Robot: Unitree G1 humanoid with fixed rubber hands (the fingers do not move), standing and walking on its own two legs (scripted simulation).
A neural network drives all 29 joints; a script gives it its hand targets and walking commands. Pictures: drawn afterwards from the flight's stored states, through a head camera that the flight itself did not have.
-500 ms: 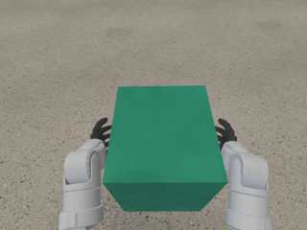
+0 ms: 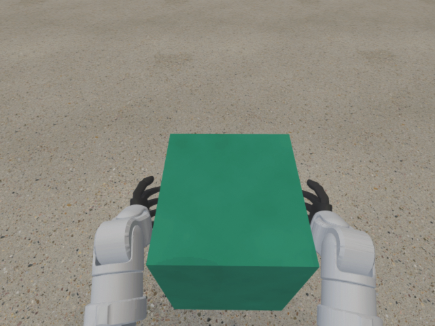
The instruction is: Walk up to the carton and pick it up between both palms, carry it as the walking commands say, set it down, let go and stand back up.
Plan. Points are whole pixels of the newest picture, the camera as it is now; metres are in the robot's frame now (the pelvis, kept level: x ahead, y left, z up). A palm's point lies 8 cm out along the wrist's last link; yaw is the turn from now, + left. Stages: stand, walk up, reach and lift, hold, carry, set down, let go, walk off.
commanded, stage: carry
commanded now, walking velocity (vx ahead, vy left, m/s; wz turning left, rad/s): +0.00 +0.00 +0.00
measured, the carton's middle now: (228, 226) +0.32 +0.00 +0.03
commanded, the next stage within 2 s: none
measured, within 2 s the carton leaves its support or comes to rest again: neither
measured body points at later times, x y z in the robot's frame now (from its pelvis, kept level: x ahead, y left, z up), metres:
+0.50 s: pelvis +0.00 +0.00 +0.00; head +0.00 +0.01 +0.45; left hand +0.31 +0.16 +0.06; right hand +0.31 -0.16 +0.07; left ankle +0.02 +0.09 -0.73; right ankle +0.06 -0.14 -0.73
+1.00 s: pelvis +0.00 +0.00 +0.00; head -0.03 +0.00 +0.45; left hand +0.28 +0.16 +0.05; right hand +0.28 -0.16 +0.06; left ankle +0.02 +0.09 -0.73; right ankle +0.06 -0.14 -0.73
